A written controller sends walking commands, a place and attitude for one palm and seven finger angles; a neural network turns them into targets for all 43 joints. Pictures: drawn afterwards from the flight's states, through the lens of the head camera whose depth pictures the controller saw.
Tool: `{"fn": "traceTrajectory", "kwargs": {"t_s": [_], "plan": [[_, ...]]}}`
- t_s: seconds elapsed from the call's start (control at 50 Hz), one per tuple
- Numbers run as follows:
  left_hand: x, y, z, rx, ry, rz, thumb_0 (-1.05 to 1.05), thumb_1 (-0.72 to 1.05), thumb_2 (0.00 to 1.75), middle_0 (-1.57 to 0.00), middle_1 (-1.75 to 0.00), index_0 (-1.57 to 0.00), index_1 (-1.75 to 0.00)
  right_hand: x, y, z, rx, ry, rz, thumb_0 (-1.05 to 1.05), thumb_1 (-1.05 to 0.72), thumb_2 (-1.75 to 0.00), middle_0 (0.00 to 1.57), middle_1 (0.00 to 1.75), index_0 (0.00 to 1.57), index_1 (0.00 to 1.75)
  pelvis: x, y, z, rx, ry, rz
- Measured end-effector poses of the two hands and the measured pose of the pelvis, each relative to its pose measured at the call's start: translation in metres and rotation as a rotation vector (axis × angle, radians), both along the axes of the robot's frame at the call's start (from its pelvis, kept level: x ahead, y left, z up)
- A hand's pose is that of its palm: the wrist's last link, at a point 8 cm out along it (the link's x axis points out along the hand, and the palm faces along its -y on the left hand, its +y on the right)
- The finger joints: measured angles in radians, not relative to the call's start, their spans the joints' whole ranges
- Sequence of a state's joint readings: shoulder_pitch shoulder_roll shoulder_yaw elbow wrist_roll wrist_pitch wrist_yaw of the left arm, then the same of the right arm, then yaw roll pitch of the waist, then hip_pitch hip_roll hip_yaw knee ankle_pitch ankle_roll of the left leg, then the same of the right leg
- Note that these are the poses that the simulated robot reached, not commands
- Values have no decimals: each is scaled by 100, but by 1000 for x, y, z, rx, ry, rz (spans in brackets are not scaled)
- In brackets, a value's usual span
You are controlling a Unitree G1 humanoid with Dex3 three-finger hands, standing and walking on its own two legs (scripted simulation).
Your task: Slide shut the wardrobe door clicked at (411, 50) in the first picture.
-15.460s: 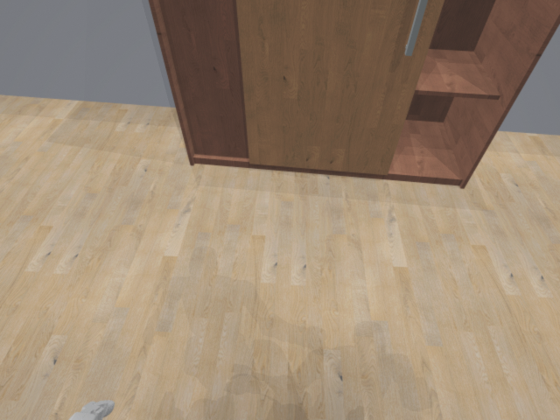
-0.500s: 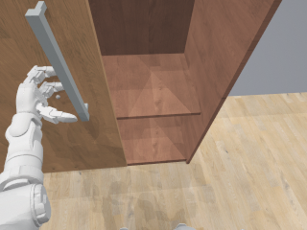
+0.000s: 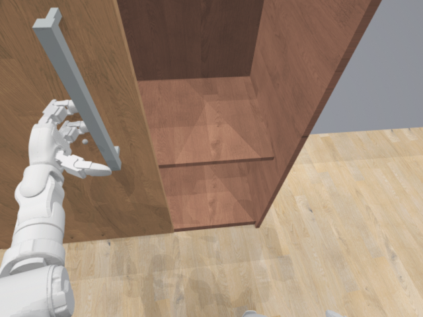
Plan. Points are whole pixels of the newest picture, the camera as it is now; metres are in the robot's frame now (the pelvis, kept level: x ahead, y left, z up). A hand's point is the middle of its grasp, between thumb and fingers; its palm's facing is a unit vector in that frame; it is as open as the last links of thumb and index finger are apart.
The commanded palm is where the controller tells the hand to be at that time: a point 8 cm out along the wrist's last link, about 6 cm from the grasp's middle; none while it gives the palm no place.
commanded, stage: slide the fingers in behind the handle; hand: left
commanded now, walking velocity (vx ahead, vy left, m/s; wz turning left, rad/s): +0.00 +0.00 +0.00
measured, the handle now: (92, 108) +0.47 +0.23 +0.12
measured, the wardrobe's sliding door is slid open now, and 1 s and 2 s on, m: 0.39 0.39 0.39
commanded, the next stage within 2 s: grip the handle and tug to test in 1.36 s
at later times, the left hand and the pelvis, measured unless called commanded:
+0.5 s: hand (96, 141) +0.41 +0.22 +0.09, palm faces +0.11 -0.99 -0.02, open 13.9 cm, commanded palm +0.38 +0.26 +0.09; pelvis +0.01 +0.00 +0.00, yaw +0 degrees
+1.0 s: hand (108, 139) +0.42 +0.20 +0.09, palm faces +0.13 -0.99 -0.02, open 14.0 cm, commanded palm +0.38 +0.24 +0.09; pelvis +0.00 -0.01 +0.00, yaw +0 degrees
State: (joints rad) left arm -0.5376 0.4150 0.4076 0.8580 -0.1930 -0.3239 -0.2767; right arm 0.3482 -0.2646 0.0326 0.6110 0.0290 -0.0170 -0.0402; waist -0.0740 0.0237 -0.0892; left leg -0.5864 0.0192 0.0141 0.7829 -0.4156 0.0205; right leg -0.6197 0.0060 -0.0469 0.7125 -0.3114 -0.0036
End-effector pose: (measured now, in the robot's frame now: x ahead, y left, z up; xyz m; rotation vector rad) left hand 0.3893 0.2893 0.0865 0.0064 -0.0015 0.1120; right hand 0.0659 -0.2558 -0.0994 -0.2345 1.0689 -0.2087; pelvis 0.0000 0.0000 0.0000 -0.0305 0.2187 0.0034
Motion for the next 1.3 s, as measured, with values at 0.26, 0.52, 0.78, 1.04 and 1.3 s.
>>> {"fn": "traceTrajectory", "kwargs": {"t_s": [0.26,0.52,0.78,1.04,1.3], "plan": [[-4,-3,3,3,-8,-6,-1,-50,30,-30,-120,-30,-120,20,5,2,3,-33,25,1,-90,-90,21,30,20,30,5,3,2,-3,-8,11],[-2,-23,4,10,-18,-6,-1,-50,30,-30,-120,-30,-120,19,9,0,33,-42,11,1,-90,-90,21,30,20,30,8,3,3,2,-13,-1],[3,-37,3,14,-11,-1,-1,-50,30,-30,-120,-30,-120,10,2,-4,28,-14,13,1,-90,-90,21,30,20,30,3,-2,2,7,-17,6],[1,-42,4,18,-18,19,-1,-50,30,-30,-120,-29,-120,6,-5,-3,32,-20,-7,1,-90,-90,21,30,20,30,4,-7,3,12,-18,-7],[-4,-41,3,14,-10,13,-1,-50,30,-30,-120,-28,-120,16,-4,-2,26,-38,18,1,-90,-90,21,30,20,30,1,-7,3,10,-26,7]]}}
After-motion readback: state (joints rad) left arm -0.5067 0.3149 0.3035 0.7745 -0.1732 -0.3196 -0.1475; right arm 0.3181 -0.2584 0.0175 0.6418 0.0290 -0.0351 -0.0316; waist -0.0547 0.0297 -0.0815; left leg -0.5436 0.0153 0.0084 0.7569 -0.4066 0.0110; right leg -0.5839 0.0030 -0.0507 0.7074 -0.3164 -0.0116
